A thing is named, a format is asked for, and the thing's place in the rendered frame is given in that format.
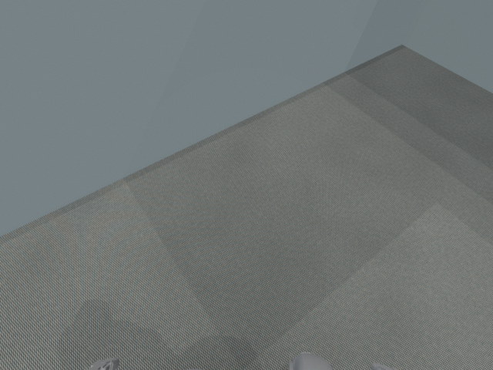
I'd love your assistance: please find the right robot thigh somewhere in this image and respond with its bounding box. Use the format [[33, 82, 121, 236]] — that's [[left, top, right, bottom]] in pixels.
[[287, 354, 333, 370]]

